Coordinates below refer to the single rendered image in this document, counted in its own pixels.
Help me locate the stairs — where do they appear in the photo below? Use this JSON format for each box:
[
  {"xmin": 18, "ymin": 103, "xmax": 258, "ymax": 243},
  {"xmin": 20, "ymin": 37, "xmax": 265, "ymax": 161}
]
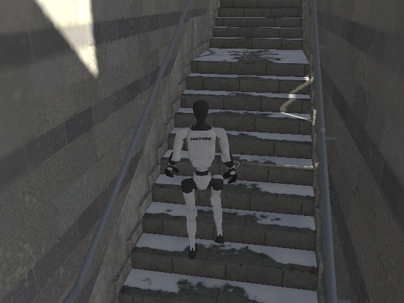
[
  {"xmin": 210, "ymin": 0, "xmax": 303, "ymax": 50},
  {"xmin": 118, "ymin": 62, "xmax": 319, "ymax": 303}
]

